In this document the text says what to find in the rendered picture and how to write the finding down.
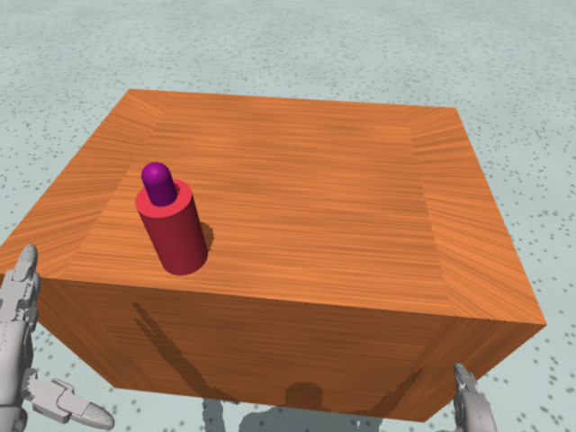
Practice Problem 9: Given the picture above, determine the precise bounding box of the bottle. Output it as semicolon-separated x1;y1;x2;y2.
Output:
135;162;208;275

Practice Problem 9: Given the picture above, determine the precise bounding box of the left robot arm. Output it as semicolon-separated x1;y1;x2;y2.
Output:
0;404;28;432

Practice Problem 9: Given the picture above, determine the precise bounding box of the right robot hand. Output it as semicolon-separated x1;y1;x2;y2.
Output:
437;362;498;432

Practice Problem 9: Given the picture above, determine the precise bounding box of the left robot hand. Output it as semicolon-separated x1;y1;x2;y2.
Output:
0;244;115;430

